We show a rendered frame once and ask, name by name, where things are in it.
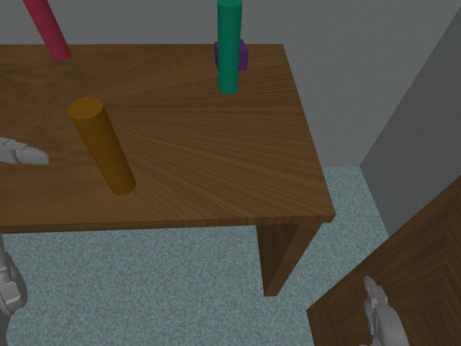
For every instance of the left robot arm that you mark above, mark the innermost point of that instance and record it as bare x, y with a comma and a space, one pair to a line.
13, 291

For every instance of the right robot hand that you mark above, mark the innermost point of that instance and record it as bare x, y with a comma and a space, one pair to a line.
383, 322

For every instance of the desk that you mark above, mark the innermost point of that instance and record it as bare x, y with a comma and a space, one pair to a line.
200, 158

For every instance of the left robot hand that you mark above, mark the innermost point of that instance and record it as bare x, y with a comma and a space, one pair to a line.
14, 152

